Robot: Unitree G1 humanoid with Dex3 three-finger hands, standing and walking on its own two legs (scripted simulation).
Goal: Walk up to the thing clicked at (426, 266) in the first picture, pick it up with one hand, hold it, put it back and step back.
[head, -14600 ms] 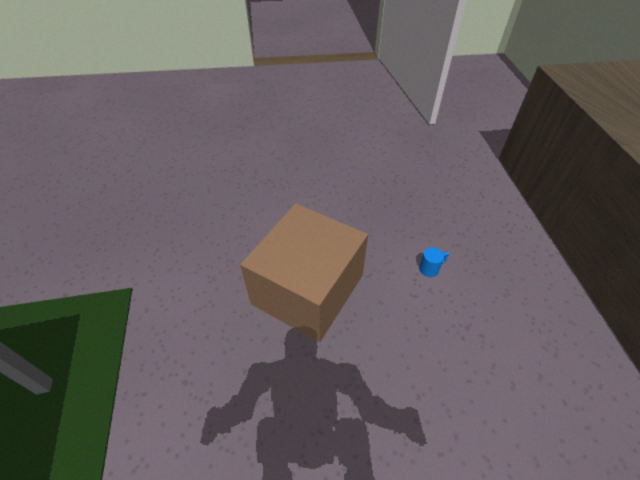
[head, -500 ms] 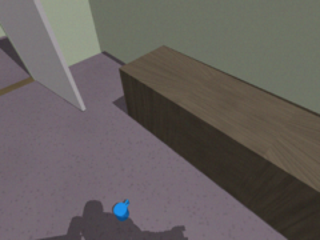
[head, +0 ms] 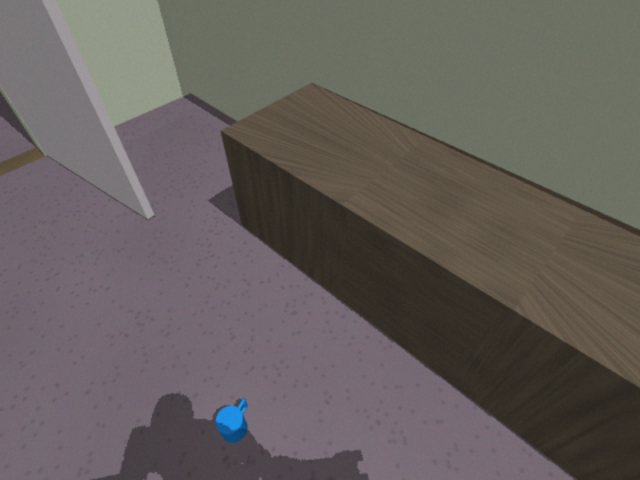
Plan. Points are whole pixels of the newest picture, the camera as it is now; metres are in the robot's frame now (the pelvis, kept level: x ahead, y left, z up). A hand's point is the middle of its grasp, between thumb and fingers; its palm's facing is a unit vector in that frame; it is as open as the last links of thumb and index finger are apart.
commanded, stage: walk up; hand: left
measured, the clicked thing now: (235, 418) +0.41 +0.27 -0.74
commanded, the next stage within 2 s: stand in 0.48 s
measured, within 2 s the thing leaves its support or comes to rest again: neither
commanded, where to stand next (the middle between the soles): +0.03 +0.02 m, yaw +3 degrees
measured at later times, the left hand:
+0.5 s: hand out of the picture +0.08 +0.26 -0.15, palm faces -0.02 -0.94 -0.35, open 7.4 cm
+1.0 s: hand out of the picture +0.06 +0.26 -0.15, palm faces -0.03 -0.93 -0.36, open 7.4 cm
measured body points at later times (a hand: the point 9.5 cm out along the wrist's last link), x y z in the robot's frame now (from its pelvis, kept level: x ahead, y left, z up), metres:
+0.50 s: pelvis +0.00 +0.00 +0.00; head +0.01 +0.00 +0.45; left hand +0.08 +0.30 -0.13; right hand +0.07 -0.30 -0.13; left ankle -0.02 +0.13 -0.75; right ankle -0.02 -0.12 -0.75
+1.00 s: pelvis -0.01 +0.00 +0.00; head +0.00 +0.00 +0.45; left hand +0.06 +0.31 -0.13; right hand +0.06 -0.30 -0.13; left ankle -0.02 +0.13 -0.75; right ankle -0.02 -0.12 -0.75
